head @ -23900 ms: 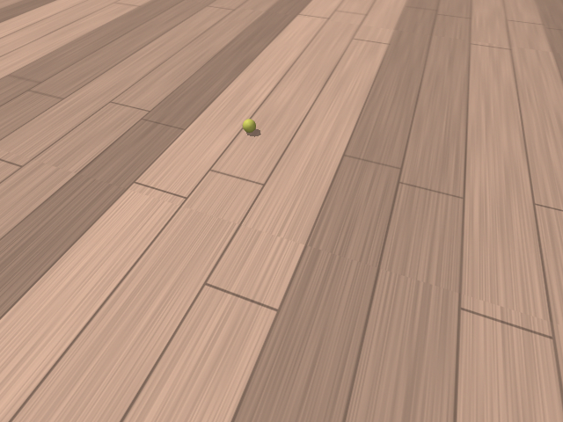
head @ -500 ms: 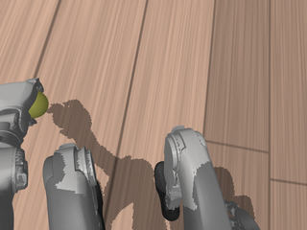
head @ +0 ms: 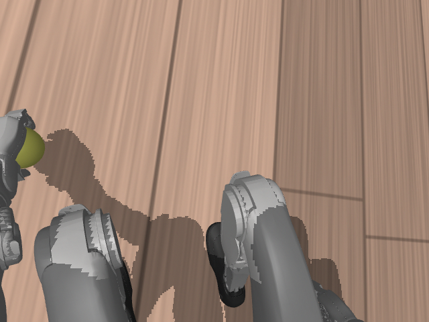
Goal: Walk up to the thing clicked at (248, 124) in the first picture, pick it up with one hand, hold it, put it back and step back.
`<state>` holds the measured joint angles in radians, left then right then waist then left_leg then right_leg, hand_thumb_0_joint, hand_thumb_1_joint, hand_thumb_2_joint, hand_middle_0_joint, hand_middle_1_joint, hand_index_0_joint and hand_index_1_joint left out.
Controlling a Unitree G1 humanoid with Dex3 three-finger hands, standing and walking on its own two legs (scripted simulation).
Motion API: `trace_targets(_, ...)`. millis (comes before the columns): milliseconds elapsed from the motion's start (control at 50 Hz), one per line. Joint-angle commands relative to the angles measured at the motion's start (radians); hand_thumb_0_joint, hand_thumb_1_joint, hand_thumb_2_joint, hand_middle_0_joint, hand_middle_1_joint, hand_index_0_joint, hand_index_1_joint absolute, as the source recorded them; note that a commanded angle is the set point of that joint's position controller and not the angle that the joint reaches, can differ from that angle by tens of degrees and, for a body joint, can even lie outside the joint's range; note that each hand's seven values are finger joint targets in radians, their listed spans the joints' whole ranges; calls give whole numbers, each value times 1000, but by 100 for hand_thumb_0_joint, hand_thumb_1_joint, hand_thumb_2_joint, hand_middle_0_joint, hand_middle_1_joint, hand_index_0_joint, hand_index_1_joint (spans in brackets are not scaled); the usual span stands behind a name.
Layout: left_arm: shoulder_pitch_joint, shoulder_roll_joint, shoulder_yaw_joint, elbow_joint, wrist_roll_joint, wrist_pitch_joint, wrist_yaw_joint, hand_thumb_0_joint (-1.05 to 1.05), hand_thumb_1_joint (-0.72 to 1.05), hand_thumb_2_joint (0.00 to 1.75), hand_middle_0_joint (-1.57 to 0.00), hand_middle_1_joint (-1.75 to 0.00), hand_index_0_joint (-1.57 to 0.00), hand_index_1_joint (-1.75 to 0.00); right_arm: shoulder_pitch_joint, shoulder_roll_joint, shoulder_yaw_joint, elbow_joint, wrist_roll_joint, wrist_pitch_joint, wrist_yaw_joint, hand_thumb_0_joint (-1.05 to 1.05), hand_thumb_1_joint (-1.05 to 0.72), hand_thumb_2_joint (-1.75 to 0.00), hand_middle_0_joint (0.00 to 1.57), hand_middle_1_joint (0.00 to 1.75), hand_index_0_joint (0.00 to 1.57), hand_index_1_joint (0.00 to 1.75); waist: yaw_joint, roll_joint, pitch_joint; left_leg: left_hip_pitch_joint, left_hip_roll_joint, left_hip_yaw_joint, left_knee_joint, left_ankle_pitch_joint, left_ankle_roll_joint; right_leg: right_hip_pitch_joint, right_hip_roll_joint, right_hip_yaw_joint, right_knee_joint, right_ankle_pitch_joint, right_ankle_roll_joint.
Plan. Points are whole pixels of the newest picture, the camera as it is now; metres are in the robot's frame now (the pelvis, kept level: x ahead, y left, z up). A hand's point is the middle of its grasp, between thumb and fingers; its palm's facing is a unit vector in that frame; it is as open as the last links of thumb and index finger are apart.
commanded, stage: rest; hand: left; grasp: from above
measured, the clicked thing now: (19, 147) +0.44 +0.30 -0.23
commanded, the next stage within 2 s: open in 1.02 s
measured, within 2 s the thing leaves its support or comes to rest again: rests again in 0.72 s
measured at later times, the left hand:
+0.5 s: hand (15, 155) +0.42 +0.31 -0.24, palm faces -0.46 -0.14 -0.88, open 10.6 cm
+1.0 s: hand (16, 155) +0.42 +0.31 -0.25, palm faces -0.46 -0.14 -0.88, open 10.6 cm
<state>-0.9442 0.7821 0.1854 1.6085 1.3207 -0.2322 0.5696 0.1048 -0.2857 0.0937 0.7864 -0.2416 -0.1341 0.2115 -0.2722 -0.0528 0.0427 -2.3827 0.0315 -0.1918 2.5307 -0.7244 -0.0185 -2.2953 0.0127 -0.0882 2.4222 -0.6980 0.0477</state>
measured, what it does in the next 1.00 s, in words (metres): stands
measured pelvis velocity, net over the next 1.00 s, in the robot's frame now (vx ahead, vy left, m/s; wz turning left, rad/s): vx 0.00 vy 0.00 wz -0.05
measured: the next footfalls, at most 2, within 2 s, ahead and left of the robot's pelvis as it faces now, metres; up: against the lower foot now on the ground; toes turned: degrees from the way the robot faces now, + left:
none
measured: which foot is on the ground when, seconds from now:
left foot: down 0.00-1.00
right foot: down 0.00-1.00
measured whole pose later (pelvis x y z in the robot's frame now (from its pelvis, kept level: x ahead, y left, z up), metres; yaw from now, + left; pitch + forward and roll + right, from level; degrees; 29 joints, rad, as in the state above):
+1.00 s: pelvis +0.00 +0.00 -0.01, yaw -3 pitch +28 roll -12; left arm -0.98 0.93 0.19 1.76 1.33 -0.25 0.66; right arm 0.07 -0.32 0.20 0.76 -0.30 -0.23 0.28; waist -0.34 -0.11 0.13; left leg -2.37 0.03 -0.25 2.59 -0.74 -0.02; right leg -2.26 0.03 -0.13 2.44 -0.69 0.06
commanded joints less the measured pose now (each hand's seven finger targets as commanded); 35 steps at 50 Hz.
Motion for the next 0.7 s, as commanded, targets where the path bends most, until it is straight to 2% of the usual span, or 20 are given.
trace_targets(0,-264,292,55,-129,-8,-4,64,0,46,101,-81,-97,-83,-95,216,-290,-84,2,-7,1,-1,0,-90,-90,20,30,20,30,-13,380,-697,521,-15,122,-237,249,34,356,41,-121,-207,293,-68)
trace_targets(40,-283,311,55,-90,7,-4,66,0,48,100,-81,-98,-84,-96,218,-291,-77,11,-18,-8,8,0,-90,-90,20,30,20,30,-35,370,-658,498,-11,123,-212,229,35,335,42,-118,-202,279,-68)
trace_targets(60,-272,290,56,-125,-6,-7,68,0,48,102,-82,-98,-84,-95,214,-297,-81,-1,-16,-5,7,0,-90,-90,20,30,20,30,-25,380,-684,516,-13,120,-228,250,36,358,42,-123,-208,292,-64)
trace_targets(80,-270,262,30,-103,-13,-6,68,0,48,100,-82,-97,-84,-95,197,-290,-78,-5,-13,-8,8,0,-90,-90,20,30,20,30,-37,375,-671,511,-11,117,-219,240,34,346,43,-125,-203,290,-66)
trace_targets(100,-284,278,28,-81,-5,-6,65,0,50,98,-83,-98,-85,-95,201,-292,-73,7,-18,-14,12,0,-90,-90,20,30,20,30,-47,373,-655,509,-11,116,-215,229,36,334,43,-126,-203,281,-64)
trace_targets(140,-252,296,45,-98,-12,-9,70,0,48,100,-82,-96,-84,-94,206,-299,-73,5,-17,-14,13,0,-90,-90,20,30,20,30,-26,390,-690,514,-11,113,-223,247,34,368,47,-125,-205,296,-64)
trace_targets(200,-251,307,44,-76,-6,-9,71,0,50,99,-82,-98,-85,-95,202,-297,-72,10,-21,-16,17,0,-90,-90,20,30,20,30,-33,398,-665,511,-8,106,-226,223,30,339,48,-134,-195,270,-70)
trace_targets(220,-277,257,5,-79,2,-10,64,0,50,99,-82,-99,-85,-96,199,-296,-64,-1,-28,-21,22,0,-90,-90,20,30,20,30,-55,406,-662,535,-12,105,-222,241,29,331,44,-143,-182,282,-65)
trace_targets(240,-290,243,-12,-75,-14,-13,64,0,49,97,-82,-98,-85,-95,178,-290,-60,-6,-25,-26,23,0,-90,-90,20,30,20,30,-53,407,-654,523,-7,99,-220,223,30,322,48,-144,-188,272,-65)
trace_targets(260,-281,301,22,-50,-4,-13,68,0,52,98,-83,-99,-86,-96,200,-309,-57,9,-33,-30,25,0,-90,-90,20,30,20,30,-68,392,-649,530,-8,98,-209,240,33,335,46,-148,-187,289,-62)
trace_targets(300,-280,312,24,-46,-2,-17,73,0,52,96,-84,-97,-87,-94,199,-314,-52,9,-29,-36,28,0,-91,-90,20,30,20,30,-59,396,-637,524,-8,102,-204,244,31,343,47,-140,-185,297,-64)
trace_targets(320,-258,353,61,-67,-2,-21,83,0,53,99,-86,-97,-88,-94,203,-320,-53,12,-32,-32,27,0,-90,-90,20,30,20,30,-40,406,-659,519,-7,102,-213,252,32,367,50,-140,-199,302,-62)
trace_targets(340,-269,316,31,-39,0,-20,82,0,54,96,-86,-96,-89,-93,191,-319,-46,-3,-32,-38,30,0,-91,-90,20,30,20,30,-54,395,-616,509,-9,105,-201,238,28,337,47,-142,-190,285,-67)
trace_targets(360,-253,337,51,-40,5,-19,89,0,54,97,-86,-96,-89,-93,201,-307,-41,12,-37,-36,34,0,-90,-90,20,30,20,30,-50,403,-635,516,-5,102,-214,240,30,365,51,-141,-194,290,-64)
trace_targets(380,-278,317,28,-44,6,-19,89,0,54,100,-86,-98,-89,-95,197,-315,-42,4,-38,-39,36,0,-90,-90,20,30,20,30,-68,404,-629,522,-6,102,-202,242,30,352,51,-141,-187,299,-62)
trace_targets(480,-250,350,39,-18,2,-15,106,0,53,97,-85,-97,-87,-94,186,-326,-30,-1,-38,-46,40,0,-90,-90,20,30,20,30,-60,408,-631,508,-4,96,-211,234,31,369,56,-147,-193,291,-64)
trace_targets(500,-275,322,12,-23,-1,-16,104,0,52,97,-84,-95,-87,-93,168,-323,-25,-15,-37,-51,40,0,-90,-90,20,30,20,30,-63,399,-618,496,-4,93,-207,227,31,348,55,-150,-190,283,-64)
trace_targets(540,-259,355,36,-2,5,-13,111,0,52,98,-84,-96,-87,-94,177,-329,-26,-5,-38,-48,41,0,-90,-90,20,30,20,30,-61,409,-618,496,-2,91,-211,216,30,354,59,-147,-188,276,-66)
trace_targets(600,-283,361,33,9,13,-10,113,0,53,98,-85,-95,-87,-93,180,-331,-13,-5,-47,-58,49,0,-90,-90,20,30,20,30,-83,402,-586,502,-2,85,-205,211,29,332,56,-158,-176,268,-64)
trace_targets(680,-288,367,28,21,4,-15,115,0,54,96,-86,-94,-89,-91,167,-341,-9,-12,-48,-73,52,0,-90,-90,20,30,20,30,-87,409,-558,491,0,78,-212,190,28,329,58,-164,-186,247,-64)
